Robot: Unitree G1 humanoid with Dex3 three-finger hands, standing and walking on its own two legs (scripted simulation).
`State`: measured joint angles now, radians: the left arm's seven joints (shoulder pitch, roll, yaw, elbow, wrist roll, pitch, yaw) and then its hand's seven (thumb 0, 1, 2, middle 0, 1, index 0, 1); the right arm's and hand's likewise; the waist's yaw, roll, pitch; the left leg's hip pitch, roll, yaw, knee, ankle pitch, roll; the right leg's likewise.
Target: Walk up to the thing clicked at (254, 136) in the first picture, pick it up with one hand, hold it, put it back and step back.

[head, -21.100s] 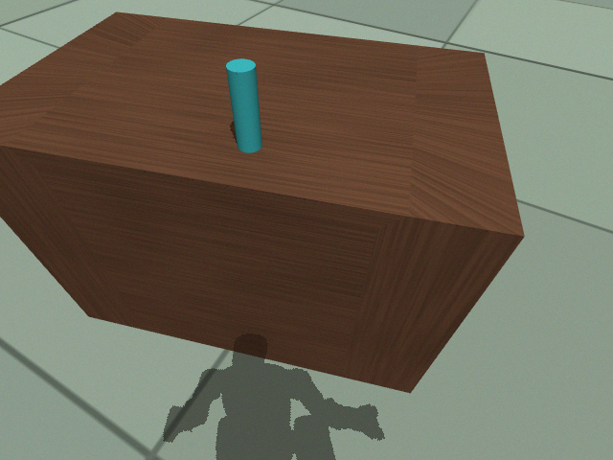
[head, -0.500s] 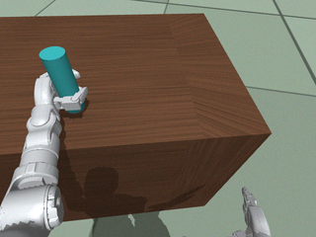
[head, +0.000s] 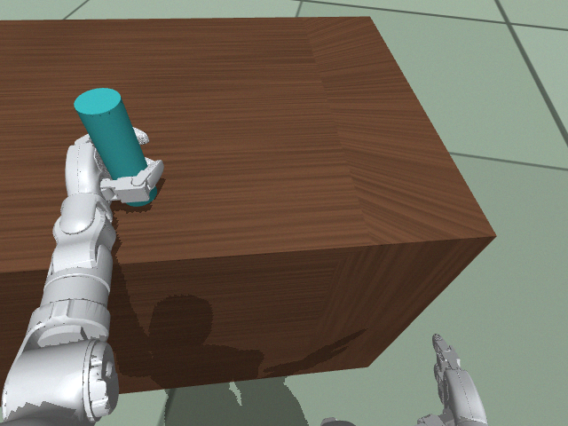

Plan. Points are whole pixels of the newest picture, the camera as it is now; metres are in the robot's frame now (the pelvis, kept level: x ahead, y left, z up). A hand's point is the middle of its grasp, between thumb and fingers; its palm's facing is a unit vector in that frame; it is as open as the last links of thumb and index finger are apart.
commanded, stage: open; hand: left
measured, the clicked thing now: (122, 153) +0.45 +0.19 +0.14
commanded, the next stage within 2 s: withdraw in 0.40 s
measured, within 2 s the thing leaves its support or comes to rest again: neither
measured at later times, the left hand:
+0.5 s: hand (136, 166) +0.45 +0.18 +0.12, palm faces +0.15 -0.99 +0.02, open 12.2 cm
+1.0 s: hand (28, 69) +0.46 +0.25 +0.26, palm faces +0.19 -0.98 -0.02, open 16.9 cm
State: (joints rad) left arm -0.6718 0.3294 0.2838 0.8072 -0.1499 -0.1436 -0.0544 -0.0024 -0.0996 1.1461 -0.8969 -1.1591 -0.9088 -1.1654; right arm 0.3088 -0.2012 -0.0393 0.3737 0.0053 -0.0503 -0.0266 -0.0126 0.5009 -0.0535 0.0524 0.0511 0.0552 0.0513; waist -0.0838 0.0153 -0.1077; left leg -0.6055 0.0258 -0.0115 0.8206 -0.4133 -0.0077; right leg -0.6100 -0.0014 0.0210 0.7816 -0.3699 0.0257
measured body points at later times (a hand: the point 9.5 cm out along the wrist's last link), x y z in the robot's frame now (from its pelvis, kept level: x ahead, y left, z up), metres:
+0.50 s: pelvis -0.01 -0.01 +0.00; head +0.04 +0.00 +0.44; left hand +0.44 +0.23 +0.12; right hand +0.14 -0.26 -0.06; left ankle -0.01 +0.12 -0.70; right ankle +0.01 -0.14 -0.70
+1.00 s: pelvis +0.00 +0.00 +0.01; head +0.01 +0.00 +0.46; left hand +0.44 +0.30 +0.27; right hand +0.15 -0.26 -0.04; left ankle -0.01 +0.12 -0.70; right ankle +0.01 -0.14 -0.70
